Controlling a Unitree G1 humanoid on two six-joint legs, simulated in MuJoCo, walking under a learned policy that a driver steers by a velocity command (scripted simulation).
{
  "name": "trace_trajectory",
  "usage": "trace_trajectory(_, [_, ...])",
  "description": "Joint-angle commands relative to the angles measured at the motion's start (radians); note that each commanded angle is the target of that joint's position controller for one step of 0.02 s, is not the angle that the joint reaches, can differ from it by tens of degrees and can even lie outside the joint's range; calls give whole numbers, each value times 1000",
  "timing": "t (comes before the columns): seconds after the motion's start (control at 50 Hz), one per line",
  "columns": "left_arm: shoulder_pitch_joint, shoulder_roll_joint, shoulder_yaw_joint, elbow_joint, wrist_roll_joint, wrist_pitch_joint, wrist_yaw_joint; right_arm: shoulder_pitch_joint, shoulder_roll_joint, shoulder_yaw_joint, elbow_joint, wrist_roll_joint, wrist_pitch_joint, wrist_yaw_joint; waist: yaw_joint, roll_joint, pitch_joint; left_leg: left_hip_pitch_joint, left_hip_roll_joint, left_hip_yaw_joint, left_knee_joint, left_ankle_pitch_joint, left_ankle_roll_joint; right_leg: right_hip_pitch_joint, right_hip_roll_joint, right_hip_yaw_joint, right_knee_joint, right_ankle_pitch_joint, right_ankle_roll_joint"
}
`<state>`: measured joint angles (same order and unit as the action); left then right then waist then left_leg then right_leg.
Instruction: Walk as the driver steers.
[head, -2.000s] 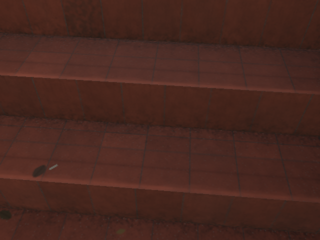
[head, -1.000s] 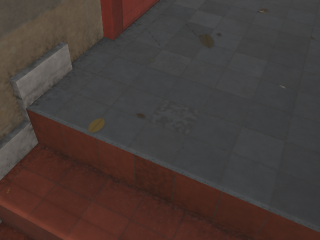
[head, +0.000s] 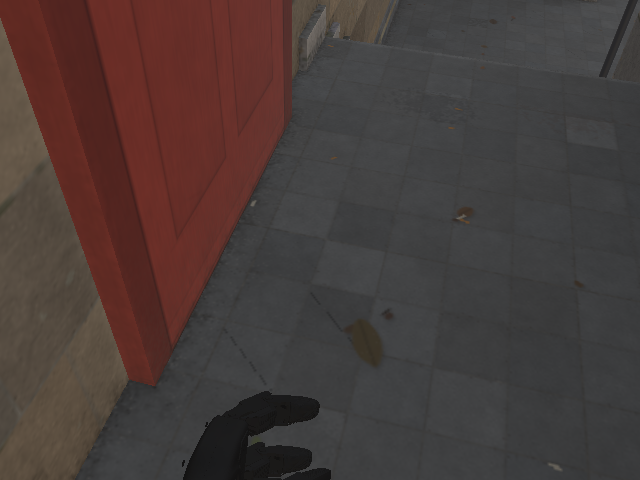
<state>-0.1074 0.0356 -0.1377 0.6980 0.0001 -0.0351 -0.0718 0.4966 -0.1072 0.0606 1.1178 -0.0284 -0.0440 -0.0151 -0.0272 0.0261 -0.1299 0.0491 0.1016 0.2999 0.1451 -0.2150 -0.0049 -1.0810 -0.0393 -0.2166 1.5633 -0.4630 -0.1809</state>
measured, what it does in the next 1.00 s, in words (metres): climbs, turning right: right foot 0.19 m higher, then left foot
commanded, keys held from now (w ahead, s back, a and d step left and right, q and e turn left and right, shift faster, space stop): w+e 0.52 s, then no key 0.48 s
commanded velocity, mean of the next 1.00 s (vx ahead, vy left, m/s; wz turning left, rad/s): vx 0.36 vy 0.00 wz -0.41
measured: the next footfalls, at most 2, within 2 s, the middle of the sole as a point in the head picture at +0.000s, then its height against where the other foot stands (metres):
right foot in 0.02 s outside the picture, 0.19 m higher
left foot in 0.58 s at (315, 465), level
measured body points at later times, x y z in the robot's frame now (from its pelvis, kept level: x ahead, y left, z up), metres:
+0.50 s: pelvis +0.27 -0.03 +0.18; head +0.29 -0.08 +0.62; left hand +0.33 +0.20 +0.05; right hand +0.47 -0.29 +0.12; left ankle +0.51 +0.04 -0.51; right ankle +0.11 -0.07 -0.57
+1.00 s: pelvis +0.44 -0.09 +0.17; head +0.44 -0.10 +0.62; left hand +0.74 +0.00 +0.10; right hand +0.39 -0.34 +0.04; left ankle +0.49 +0.03 -0.57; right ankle +0.44 -0.22 -0.57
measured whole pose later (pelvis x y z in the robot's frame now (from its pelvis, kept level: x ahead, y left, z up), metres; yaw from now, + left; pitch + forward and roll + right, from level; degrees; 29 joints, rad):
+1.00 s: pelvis +0.44 -0.09 +0.17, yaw -27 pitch +0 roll +3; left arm 0.06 0.18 0.03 0.63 0.01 -0.01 0.03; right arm 0.28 -0.20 -0.04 0.81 -0.01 -0.06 -0.02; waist -0.06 -0.03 0.00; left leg -0.20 -0.03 0.05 0.45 -0.25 0.00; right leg -0.35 -0.04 0.05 0.54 -0.18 0.01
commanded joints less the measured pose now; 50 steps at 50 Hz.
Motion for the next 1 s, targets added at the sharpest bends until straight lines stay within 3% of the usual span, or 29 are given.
trace_trajectory(0.02, [143,172,86,-26,17,4,-3,-66,-319,-72,-85,7,-8,-1,204,251,-130,135,255,-57,410,1900,189,392,110,51,-347,-170,-57])
trace_trajectory(0.04, [301,277,126,3,33,13,-1,-107,-333,-82,-161,-7,-38,7,245,121,-217,-139,211,-120,647,1793,187,707,36,377,-486,-93,-116])
trace_trajectory(0.06, [409,411,175,36,33,35,29,-150,-260,-74,-207,-5,-77,32,264,-177,-263,-476,21,-189,961,1045,149,933,-82,892,-938,-360,-219])
trace_trajectory(0.08, [403,443,194,81,40,32,57,-262,-196,-77,-253,-10,-106,56,210,-310,-183,-765,-187,-334,1484,158,90,975,-157,1265,-1306,-317,-248])
trace_trajectory(0.1, [398,321,151,107,67,10,61,-276,-125,-77,-304,13,-115,81,125,-233,-78,-940,-153,-477,1801,87,109,875,-187,1245,-1301,-201,-150])
trace_trajectory(0.12, [386,179,116,130,64,-21,44,-350,-111,-63,-366,19,-107,84,83,-131,40,-999,-118,-475,1909,103,146,709,-163,1067,-1210,-132,-76])
trace_trajectory(0.14, [343,131,111,154,43,-45,23,-348,-98,-59,-404,12,-99,64,14,-25,137,-1010,-84,-431,1889,91,164,579,-115,864,-1138,-8,-4])
trace_trajectory(0.16, [323,94,105,185,32,-48,2,-301,-60,-44,-421,-13,-88,49,-45,12,118,-1008,-76,-421,1936,68,173,554,-60,735,-1092,140,52])
trace_trajectory(0.2, [285,113,114,188,11,-46,-27,-201,-33,-21,-401,-1,-68,30,-120,30,127,-1051,-47,-408,1857,84,168,552,-9,532,-1086,262,91])
trace_trajectory(0.22, [277,136,115,177,8,-51,-29,-210,-68,-27,-408,22,-60,21,-124,32,142,-1042,-33,-384,1734,80,153,523,2,468,-1112,287,86])
trace_trajectory(0.24, [256,173,126,154,4,-54,-27,-273,-108,-32,-430,18,-56,4,-113,38,156,-977,-17,-346,1480,110,120,486,37,411,-1172,310,71])
trace_trajectory(0.3, [389,220,141,167,-6,-63,15,-436,-119,-28,-504,-20,-72,-9,-28,-63,80,-916,-23,-249,1229,223,60,591,65,441,-1266,498,45])
trace_trajectory(0.38, [621,223,160,168,-19,-42,77,-659,-121,-36,-577,25,-85,17,110,-107,47,-970,-49,-254,761,302,15,982,-26,530,-1314,640,54])
trace_trajectory(0.4, [630,222,164,164,-19,-42,82,-681,-135,-42,-584,49,-87,22,109,-134,69,-939,-64,-266,644,275,4,1028,-43,554,-1315,633,49])
trace_trajectory(0.44, [619,270,178,142,-39,-54,82,-674,-168,-61,-572,61,-89,34,101,-209,91,-855,-79,-290,461,275,7,1105,-101,599,-1331,598,12])
trace_trajectory(0.48, [566,275,179,114,-31,-44,87,-688,-201,-78,-583,51,-97,34,67,-177,136,-743,-105,-318,352,229,9,1109,-102,597,-1307,550,0])
trace_trajectory(0.54, [524,312,211,39,-18,2,89,-503,-274,-126,-537,32,-111,14,10,-190,41,-429,-141,-315,231,215,48,1139,-37,578,-1065,951,42])
trace_trajectory(0.56, [467,297,207,-5,-2,-7,81,-380,-297,-133,-512,9,-108,7,-43,-211,-41,-241,-91,-328,302,283,95,1064,-6,554,-915,987,59])
trace_trajectory(0.58, [411,261,201,-58,11,-26,71,-182,-327,-141,-469,-3,-103,-5,-106,-134,-152,48,41,-410,409,582,158,866,42,516,-694,793,89])
trace_trajectory(0.6, [557,192,190,-48,18,-42,72,-103,-335,-148,-456,-23,-87,-11,-56,167,-286,399,288,-680,487,989,323,541,201,434,-336,-27,160])
trace_trajectory(0.62, [662,247,187,-58,-14,-46,72,-120,-328,-153,-459,-14,-72,-6,-11,382,-405,395,400,-976,348,706,442,432,177,439,-91,-239,191])
trace_trajectory(0.64, [581,298,199,-56,-33,-37,77,-197,-257,-146,-489,-5,-54,-17,-26,276,-291,258,336,-918,268,463,420,360,113,426,3,-151,212])
trace_trajectory(0.68, [401,296,202,-95,-22,-16,100,-277,-187,-115,-494,5,-44,-22,1,12,-45,-89,226,-676,219,534,330,395,58,360,-37,-10,228])
trace_trajectory(0.74, [393,228,185,-102,-27,-12,96,-333,-189,-114,-443,0,-56,-6,68,42,57,-299,119,-490,130,598,276,525,3,317,-326,55,225])
trace_trajectory(0.8, [322,175,173,-100,-18,-18,104,-343,-240,-132,-402,15,-48,-6,74,56,28,-321,81,-397,144,826,240,683,-6,261,-698,138,231])
trace_trajectory(0.84, [300,202,183,-95,-23,-5,106,-317,-282,-146,-388,18,-38,-7,61,82,1,-301,110,-401,142,764,243,745,2,253,-790,253,231])
trace_trajectory(0.92, [212,227,200,-108,-4,20,104,-306,-231,-135,-387,42,-23,-7,42,59,27,-330,88,-403,148,316,188,878,21,234,-977,369,192])
trace_trajectory(0.96, [187,239,202,-135,16,16,102,-265,-196,-121,-376,24,-26,-6,42,51,53,-346,39,-407,184,87,119,939,-28,302,-1102,486,160])
trace_trajectory(1.0, [146,289,211,-157,21,13,103,-115,-161,-120,-358,4,-31,-13,-58,-171,14,-402,-65,-329,247,-100,40,1007,-130,389,-1064,674,76])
